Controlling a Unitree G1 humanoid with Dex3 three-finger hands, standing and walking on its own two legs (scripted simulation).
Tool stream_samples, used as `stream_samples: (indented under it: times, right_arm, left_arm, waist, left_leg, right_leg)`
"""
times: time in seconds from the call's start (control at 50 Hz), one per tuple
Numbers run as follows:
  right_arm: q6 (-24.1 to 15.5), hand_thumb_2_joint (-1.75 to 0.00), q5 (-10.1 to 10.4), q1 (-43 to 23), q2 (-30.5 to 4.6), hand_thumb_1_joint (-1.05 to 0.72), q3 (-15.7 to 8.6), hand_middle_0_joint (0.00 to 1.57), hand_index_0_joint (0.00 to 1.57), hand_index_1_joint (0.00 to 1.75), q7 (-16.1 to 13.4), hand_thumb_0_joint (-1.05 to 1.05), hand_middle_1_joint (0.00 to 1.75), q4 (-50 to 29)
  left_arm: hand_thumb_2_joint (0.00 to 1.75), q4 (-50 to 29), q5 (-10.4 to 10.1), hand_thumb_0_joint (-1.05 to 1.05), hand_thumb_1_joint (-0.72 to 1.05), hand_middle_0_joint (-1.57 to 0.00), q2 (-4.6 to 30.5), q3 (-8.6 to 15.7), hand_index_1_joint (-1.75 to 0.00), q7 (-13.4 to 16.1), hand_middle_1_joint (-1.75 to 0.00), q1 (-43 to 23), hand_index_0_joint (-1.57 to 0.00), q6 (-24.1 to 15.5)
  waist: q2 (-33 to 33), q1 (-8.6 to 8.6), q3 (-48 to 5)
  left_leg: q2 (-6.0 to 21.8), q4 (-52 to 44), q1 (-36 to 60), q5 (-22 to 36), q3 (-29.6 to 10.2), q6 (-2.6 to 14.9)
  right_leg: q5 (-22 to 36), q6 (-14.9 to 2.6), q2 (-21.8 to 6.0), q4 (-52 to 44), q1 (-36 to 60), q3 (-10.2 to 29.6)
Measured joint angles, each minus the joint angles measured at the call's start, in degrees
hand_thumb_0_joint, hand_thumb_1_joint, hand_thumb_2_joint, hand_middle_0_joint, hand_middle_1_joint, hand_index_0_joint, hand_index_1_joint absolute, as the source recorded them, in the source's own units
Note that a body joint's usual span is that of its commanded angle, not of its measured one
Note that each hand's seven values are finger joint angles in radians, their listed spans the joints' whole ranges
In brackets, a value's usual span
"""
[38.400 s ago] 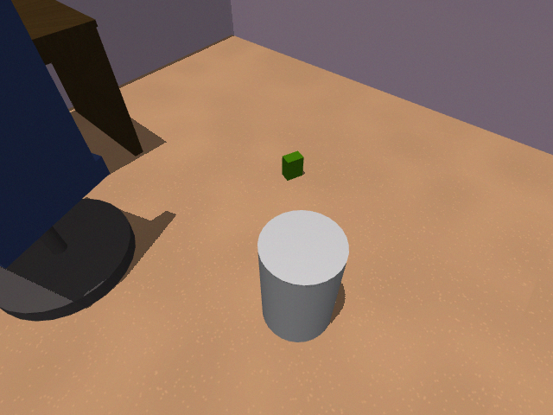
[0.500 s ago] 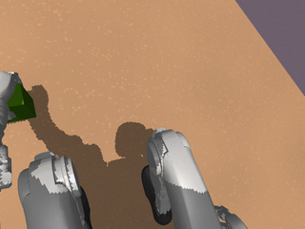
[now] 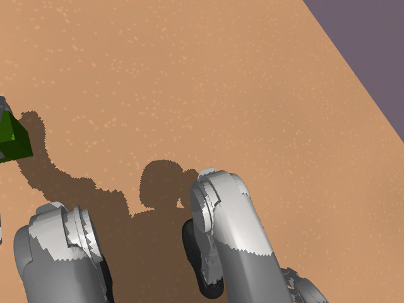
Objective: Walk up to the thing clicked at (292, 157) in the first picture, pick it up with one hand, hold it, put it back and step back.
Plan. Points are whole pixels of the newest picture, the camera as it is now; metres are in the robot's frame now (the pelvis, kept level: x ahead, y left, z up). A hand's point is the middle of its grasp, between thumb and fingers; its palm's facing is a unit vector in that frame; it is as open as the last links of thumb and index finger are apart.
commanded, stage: rest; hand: left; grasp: from above
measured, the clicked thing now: out of the picture +0.46 +0.31 -0.24
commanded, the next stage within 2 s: open in 0.04 s
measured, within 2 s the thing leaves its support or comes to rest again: rests again in 1.08 s
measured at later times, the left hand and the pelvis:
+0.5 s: hand out of the picture +0.45 +0.31 -0.20, palm faces -0.46 -0.09 -0.88, open 10.4 cm; pelvis +0.00 +0.00 +0.00, yaw -1 degrees
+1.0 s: hand out of the picture +0.47 +0.31 -0.18, palm faces -0.33 -0.08 -0.94, open 13.1 cm; pelvis +0.00 +0.00 +0.00, yaw +0 degrees
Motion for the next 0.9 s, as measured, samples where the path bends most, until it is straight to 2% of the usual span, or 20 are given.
stream_samples:
  times: [0.24,0.4,0.56,0.8,0.9]
  right_arm:
    - [-0.75,-0.89,-0.68,0.43,-0.56,-0.91,1.32,0.20,0.20,0.30,0.29,0.00,0.30,-0.82]
    - [-0.89,-0.89,-1.03,0.85,-0.89,-0.90,1.91,0.20,0.20,0.30,0.27,0.00,0.30,-0.78]
    - [-1.82,-0.89,-1.51,0.83,-1.14,-0.90,2.03,0.20,0.20,0.30,0.69,0.00,0.30,-0.83]
    - [-1.65,-0.89,-1.15,0.51,-0.35,-0.90,1.73,0.20,0.20,0.30,1.62,0.00,0.30,-0.70]
    - [-1.84,-0.89,-0.81,0.63,-0.36,-0.91,1.30,0.20,0.20,0.30,1.79,0.00,0.30,-1.32]
  left_arm:
    - [0.64,2.35,0.38,0.00,0.00,-0.71,1.98,-0.02,-0.66,0.19,-0.70,-0.73,-0.73,-0.91]
    - [0.66,3.12,0.98,0.00,0.02,-0.59,2.52,-0.08,-0.74,0.80,-0.77,-0.17,-0.61,-1.39]
    - [0.76,2.12,1.37,0.01,-0.07,-0.45,3.14,0.75,-0.82,1.66,-0.84,-0.16,-0.47,-1.18]
    - [0.84,0.20,0.13,0.01,-0.22,-0.29,1.03,0.77,-0.90,1.62,-0.92,1.34,-0.31,1.59]
    - [0.86,-3.07,-0.22,0.01,-0.30,-0.23,0.37,2.54,-0.91,1.45,-0.92,2.36,-0.26,2.32]
  waist:
    - [-0.50,-0.96,0.74]
    - [-0.73,-1.28,0.97]
    - [-1.23,-1.60,1.86]
    - [-0.77,-1.38,0.80]
    - [-0.37,-0.94,0.70]
  left_leg:
    - [-0.11,0.65,0.25,0.45,-0.77,-0.09]
    - [-0.06,0.81,0.22,0.58,-1.10,-0.20]
    - [-0.01,1.33,-0.04,0.48,-1.29,-0.12]
    - [0.02,1.35,-0.22,-0.36,-1.16,0.14]
    - [-0.12,1.11,-0.33,-0.28,-1.08,0.05]
  right_leg:
    - [0.68,0.01,0.19,0.18,0.43,-0.60]
    - [1.03,0.00,0.34,0.18,0.32,-0.85]
    - [1.08,0.25,0.52,0.47,0.13,-0.94]
    - [0.18,0.29,0.47,0.30,0.21,-0.86]
    - [0.10,0.04,0.30,0.16,0.17,-0.85]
